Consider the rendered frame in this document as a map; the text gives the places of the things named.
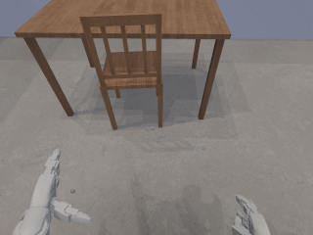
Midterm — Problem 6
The right robot hand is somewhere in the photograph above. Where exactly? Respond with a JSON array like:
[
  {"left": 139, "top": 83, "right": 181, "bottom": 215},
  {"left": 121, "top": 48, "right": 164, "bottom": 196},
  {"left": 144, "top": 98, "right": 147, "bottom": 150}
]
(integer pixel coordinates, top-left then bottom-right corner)
[{"left": 232, "top": 194, "right": 271, "bottom": 235}]

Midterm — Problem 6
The left robot forearm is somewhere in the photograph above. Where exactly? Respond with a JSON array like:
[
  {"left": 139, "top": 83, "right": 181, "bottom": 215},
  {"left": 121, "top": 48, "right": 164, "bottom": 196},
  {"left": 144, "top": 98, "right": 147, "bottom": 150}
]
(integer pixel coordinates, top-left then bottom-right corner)
[{"left": 12, "top": 207, "right": 52, "bottom": 235}]

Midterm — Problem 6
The left robot hand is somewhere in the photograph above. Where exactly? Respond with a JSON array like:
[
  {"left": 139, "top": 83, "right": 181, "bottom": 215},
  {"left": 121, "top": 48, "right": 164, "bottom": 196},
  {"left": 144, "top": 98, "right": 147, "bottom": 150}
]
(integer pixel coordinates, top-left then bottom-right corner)
[{"left": 28, "top": 148, "right": 92, "bottom": 225}]

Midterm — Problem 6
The chair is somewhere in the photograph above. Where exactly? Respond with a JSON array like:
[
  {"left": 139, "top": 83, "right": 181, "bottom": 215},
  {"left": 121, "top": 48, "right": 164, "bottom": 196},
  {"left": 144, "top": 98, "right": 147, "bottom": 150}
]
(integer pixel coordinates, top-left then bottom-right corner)
[{"left": 79, "top": 12, "right": 163, "bottom": 130}]

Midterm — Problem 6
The table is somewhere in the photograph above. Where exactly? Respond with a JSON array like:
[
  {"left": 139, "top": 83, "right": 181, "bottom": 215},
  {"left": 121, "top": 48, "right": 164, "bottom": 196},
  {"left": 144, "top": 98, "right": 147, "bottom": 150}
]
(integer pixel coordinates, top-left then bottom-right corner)
[{"left": 14, "top": 0, "right": 232, "bottom": 120}]

